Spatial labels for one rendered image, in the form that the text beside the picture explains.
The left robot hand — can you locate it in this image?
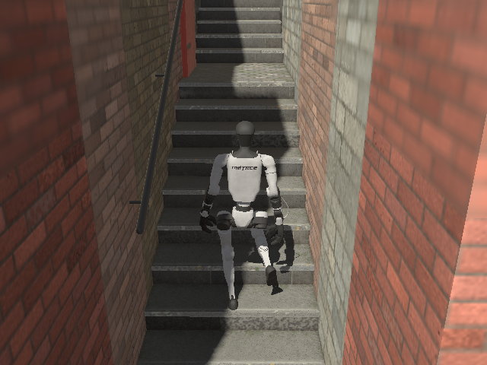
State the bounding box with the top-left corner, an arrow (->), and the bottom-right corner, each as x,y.
199,215 -> 216,233

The left robot shin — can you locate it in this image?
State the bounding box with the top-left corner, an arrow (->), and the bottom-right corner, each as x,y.
221,248 -> 235,300

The right robot forearm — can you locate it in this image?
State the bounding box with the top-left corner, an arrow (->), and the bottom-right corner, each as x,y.
270,186 -> 284,225

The robot head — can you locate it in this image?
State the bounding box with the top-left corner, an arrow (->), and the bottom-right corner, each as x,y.
231,121 -> 258,158

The right robot hand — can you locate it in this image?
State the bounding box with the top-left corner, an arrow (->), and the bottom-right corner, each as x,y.
266,224 -> 284,245

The left robot forearm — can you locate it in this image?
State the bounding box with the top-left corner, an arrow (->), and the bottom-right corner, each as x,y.
200,183 -> 215,217

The robot right upper arm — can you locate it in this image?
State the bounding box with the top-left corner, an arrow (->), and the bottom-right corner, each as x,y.
261,154 -> 278,198

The robot left upper arm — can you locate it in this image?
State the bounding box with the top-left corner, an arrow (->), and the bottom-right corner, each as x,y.
208,154 -> 229,195

